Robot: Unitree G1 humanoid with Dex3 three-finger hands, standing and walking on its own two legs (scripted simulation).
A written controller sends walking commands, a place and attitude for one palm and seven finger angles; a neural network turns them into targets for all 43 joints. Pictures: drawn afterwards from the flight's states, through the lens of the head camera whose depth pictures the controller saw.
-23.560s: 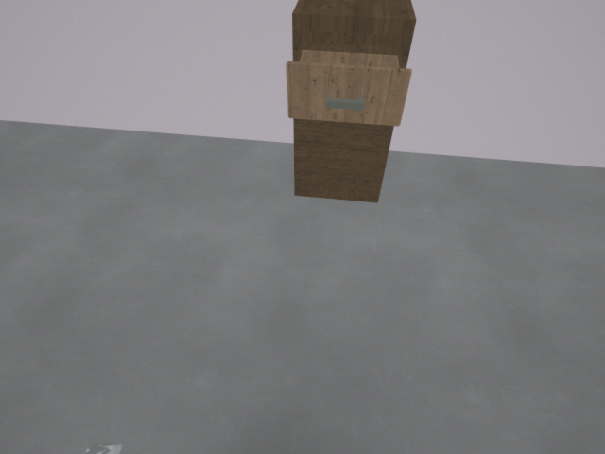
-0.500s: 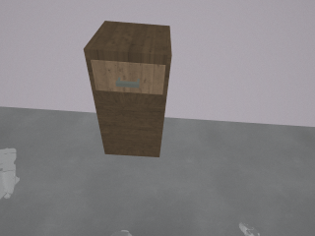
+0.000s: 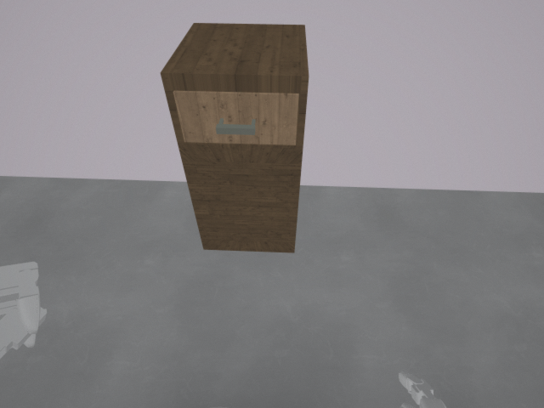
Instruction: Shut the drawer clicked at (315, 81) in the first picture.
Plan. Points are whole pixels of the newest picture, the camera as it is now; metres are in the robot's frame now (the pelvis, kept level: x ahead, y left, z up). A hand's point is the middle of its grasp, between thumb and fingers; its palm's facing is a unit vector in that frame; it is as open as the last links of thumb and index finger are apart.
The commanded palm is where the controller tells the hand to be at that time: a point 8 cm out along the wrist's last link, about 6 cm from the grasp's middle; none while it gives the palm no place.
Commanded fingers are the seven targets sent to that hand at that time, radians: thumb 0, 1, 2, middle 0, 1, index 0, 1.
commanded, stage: let the arm hang, fingers relaxed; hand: left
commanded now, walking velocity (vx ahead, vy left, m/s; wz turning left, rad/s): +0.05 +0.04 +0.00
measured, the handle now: (236, 125) +0.91 +0.18 -0.08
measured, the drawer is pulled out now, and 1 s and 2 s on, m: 0.00 0.00 0.00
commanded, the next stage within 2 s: look to check the result in 1.20 s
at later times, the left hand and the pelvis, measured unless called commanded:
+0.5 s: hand out of the picture +0.04 +0.22 -0.17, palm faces +0.12 -0.96 -0.25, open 3.6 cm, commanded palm none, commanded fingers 0.00 0.90 0.90 -0.56 -0.69 -0.56 -0.69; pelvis -0.01 +0.01 -0.01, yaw +6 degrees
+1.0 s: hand out of the picture +0.00 +0.19 -0.17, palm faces +0.10 -0.98 -0.19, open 7.2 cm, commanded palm none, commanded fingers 0.00 0.90 0.90 -0.20 -0.30 -0.20 -0.30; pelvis +0.00 +0.02 +0.00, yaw +4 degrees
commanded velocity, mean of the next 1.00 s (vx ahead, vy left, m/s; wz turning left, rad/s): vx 0.00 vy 0.00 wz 0.00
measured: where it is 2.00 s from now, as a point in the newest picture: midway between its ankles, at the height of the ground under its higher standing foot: outside the picture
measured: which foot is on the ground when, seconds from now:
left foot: up 0.00-0.10, down 0.12-1.00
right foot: down 0.00-0.12, up 0.14-0.30, down 0.32-1.00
